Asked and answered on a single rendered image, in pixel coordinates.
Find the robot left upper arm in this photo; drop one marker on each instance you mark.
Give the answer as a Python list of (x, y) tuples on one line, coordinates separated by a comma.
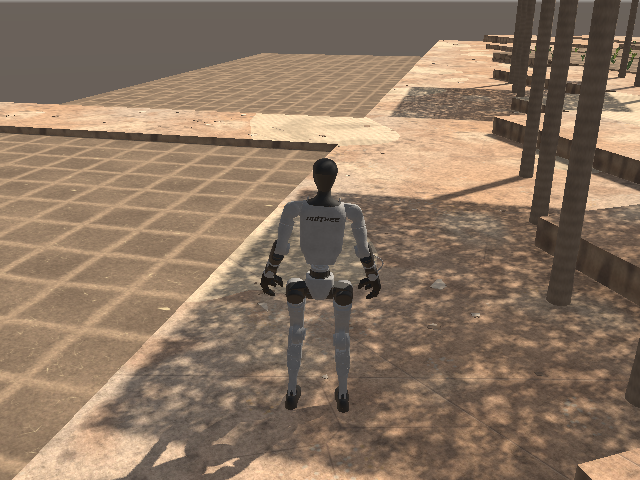
[(291, 210)]

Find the robot right upper arm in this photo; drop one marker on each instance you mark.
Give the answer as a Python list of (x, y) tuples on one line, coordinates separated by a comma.
[(354, 213)]

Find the robot right hand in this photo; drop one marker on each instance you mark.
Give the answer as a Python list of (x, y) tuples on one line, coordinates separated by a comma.
[(369, 284)]

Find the right robot shin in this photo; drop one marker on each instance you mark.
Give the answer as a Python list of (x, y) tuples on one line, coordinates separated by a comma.
[(342, 359)]

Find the left robot forearm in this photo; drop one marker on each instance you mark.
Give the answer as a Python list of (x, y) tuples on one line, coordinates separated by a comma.
[(273, 263)]

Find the right robot foot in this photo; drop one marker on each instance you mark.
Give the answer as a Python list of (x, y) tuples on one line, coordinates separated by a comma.
[(342, 404)]

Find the right robot forearm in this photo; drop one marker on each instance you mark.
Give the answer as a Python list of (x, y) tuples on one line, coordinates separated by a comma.
[(370, 266)]

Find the robot left hand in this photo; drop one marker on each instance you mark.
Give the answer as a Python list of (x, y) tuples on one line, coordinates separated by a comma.
[(270, 281)]

